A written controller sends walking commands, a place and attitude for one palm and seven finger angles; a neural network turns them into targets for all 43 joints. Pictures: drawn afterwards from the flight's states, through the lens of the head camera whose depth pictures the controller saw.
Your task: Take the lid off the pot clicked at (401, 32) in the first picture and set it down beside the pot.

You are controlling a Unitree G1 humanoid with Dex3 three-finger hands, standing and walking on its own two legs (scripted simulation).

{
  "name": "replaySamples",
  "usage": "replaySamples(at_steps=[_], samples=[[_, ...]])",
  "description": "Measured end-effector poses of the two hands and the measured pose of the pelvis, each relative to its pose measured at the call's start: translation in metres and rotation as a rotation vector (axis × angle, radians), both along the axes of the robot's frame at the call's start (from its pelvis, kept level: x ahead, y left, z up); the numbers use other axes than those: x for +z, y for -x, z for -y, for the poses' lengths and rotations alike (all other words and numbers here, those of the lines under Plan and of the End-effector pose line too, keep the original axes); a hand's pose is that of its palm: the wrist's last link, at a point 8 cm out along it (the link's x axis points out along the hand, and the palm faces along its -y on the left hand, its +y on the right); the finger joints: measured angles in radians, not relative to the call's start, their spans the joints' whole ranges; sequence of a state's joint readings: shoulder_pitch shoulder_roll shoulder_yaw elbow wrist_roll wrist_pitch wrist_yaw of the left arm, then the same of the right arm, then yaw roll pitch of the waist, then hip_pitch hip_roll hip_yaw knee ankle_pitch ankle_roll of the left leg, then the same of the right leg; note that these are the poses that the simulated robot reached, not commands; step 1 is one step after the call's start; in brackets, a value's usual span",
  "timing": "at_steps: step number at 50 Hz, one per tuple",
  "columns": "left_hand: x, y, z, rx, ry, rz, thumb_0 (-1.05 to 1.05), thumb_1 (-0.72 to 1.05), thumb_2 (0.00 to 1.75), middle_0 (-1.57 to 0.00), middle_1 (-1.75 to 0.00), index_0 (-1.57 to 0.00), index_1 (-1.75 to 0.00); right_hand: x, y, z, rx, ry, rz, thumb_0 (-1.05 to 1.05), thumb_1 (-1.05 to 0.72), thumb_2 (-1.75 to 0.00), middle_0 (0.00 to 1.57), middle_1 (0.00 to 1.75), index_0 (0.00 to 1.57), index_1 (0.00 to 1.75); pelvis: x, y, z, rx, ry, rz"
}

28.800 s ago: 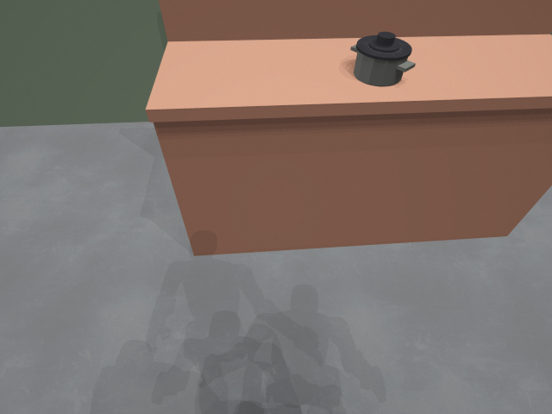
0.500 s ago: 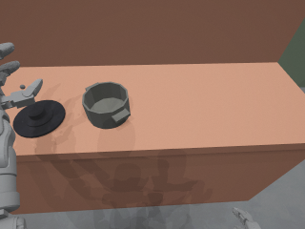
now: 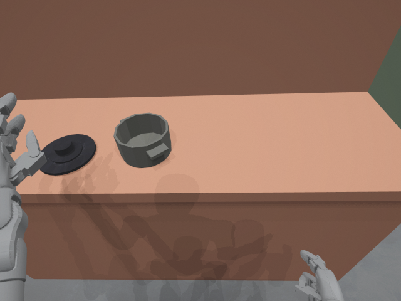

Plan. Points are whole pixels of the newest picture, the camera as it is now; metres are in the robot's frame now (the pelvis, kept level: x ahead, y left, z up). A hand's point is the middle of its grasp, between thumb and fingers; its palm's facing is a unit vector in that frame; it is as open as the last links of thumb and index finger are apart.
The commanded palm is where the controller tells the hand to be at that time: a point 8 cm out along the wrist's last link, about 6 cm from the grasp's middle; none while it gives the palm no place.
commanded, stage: draw the hand back to the body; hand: left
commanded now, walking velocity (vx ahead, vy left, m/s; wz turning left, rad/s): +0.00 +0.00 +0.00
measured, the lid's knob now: (63, 146) +0.48 +0.45 +0.01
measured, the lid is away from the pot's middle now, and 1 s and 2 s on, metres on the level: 0.23 0.23 0.23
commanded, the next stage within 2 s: step back with the hand held close in 0.78 s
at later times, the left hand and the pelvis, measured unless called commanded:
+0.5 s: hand (22, 198) +0.20 +0.29 +0.18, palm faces +0.43 -0.85 -0.31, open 7.4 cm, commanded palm +0.14 +0.32 +0.19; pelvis +0.00 +0.03 +0.00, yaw +0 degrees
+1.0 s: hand out of the picture +0.18 +0.31 +0.19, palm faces +0.42 -0.81 -0.40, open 7.4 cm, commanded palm +0.12 +0.34 +0.19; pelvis -0.01 +0.06 +0.00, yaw +0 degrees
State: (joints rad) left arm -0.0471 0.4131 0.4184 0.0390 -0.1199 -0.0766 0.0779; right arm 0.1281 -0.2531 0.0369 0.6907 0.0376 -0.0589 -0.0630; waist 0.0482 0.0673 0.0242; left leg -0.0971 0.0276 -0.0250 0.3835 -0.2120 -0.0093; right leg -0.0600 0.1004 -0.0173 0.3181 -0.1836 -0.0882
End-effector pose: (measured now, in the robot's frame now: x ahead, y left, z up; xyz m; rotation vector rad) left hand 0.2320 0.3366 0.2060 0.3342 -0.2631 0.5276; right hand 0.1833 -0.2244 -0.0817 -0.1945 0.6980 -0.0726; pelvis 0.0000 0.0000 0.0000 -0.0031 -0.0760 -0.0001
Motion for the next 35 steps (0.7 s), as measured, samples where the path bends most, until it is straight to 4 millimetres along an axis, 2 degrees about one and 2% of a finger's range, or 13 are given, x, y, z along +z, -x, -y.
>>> replaySamples(at_steps=[4, 9, 15, 20, 35], samples=[[-0.005, 0.013, -0.001, 0.007, 0.008, -0.005, 0.01, 0.84, 0.89, -0.21, -0.33, -0.21, -0.33, -0.001, 0.006, -0.003, 0.003, -0.003, -0.005, 0.01, -0.9, -0.9, 0.2, 0.3, 0.2, 0.29, 0.0, 0.005, 0.0, 0.003, 0.003, 0.012], [-0.006, 0.028, 0.011, -0.037, -0.012, 0.004, 0.01, 0.88, 0.9, -0.21, -0.31, -0.21, -0.31, -0.003, 0.012, -0.009, 0.008, -0.002, -0.002, 0.01, -0.9, -0.9, 0.2, 0.3, 0.2, 0.29, 0.001, 0.008, -0.007, 0.0, 0.005, 0.022], [-0.008, 0.046, 0.004, -0.047, -0.041, -0.007, 0.01, 0.89, 0.9, -0.21, -0.31, -0.21, -0.3, -0.002, 0.017, -0.019, 0.005, 0.003, -0.007, 0.01, -0.9, -0.9, 0.2, 0.3, 0.2, 0.29, 0.002, 0.008, -0.015, -0.003, 0.006, 0.029], [-0.013, 0.058, 0.012, -0.101, -0.036, -0.01, 0.01, 0.89, 0.9, -0.2, -0.3, -0.2, -0.3, 0.003, 0.015, -0.031, 0.022, 0.012, 0.014, 0.01, -0.9, -0.9, 0.2, 0.3, 0.2, 0.29, 0.002, 0.007, -0.026, -0.003, 0.008, 0.037], [-0.017, 0.093, 0.006, -0.157, -0.082, -0.058, 0.01, 0.89, 0.9, -0.21, -0.3, -0.21, -0.3, 0.018, 0.003, -0.068, 0.061, 0.019, 0.074, 0.01, -0.9, -0.9, 0.2, 0.3, 0.2, 0.29, 0.002, 0.004, -0.051, -0.004, 0.017, 0.039]])
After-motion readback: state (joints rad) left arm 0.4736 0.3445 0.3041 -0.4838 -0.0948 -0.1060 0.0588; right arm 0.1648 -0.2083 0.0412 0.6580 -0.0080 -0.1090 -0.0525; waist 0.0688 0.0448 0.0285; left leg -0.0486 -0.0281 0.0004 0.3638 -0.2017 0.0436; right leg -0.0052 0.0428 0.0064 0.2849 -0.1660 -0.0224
